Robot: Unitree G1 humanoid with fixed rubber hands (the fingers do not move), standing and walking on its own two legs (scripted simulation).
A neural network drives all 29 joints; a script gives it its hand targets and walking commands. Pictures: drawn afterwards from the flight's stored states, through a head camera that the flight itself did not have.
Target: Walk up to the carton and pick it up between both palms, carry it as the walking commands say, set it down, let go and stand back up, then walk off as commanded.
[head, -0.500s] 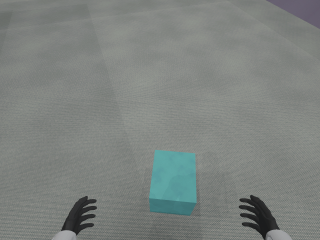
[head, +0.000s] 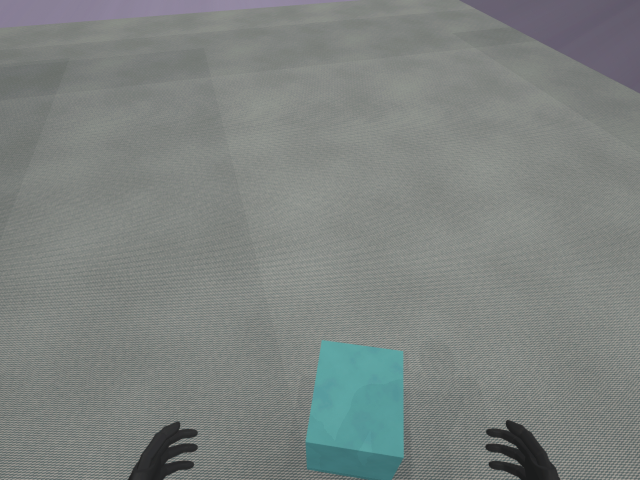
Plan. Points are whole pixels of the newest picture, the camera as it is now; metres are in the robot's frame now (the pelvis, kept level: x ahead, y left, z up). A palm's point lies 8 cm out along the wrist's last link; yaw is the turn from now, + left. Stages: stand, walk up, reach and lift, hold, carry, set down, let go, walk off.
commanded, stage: stand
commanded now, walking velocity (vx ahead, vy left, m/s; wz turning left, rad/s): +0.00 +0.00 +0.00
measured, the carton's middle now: (355, 410) +0.48 -0.08 -0.65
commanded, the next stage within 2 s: walk off in 1.84 s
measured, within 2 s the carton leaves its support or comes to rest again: neither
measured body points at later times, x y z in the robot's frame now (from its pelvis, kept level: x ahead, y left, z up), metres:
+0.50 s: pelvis +0.01 +0.00 +0.00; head -0.02 +0.01 +0.45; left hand +0.16 +0.26 -0.09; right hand +0.21 -0.26 -0.04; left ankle -0.02 +0.11 -0.73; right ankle +0.01 -0.11 -0.73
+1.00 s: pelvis -0.01 +0.00 +0.00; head -0.05 +0.00 +0.45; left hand +0.13 +0.27 -0.09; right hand +0.18 -0.26 -0.05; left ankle -0.02 +0.11 -0.73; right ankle +0.01 -0.11 -0.73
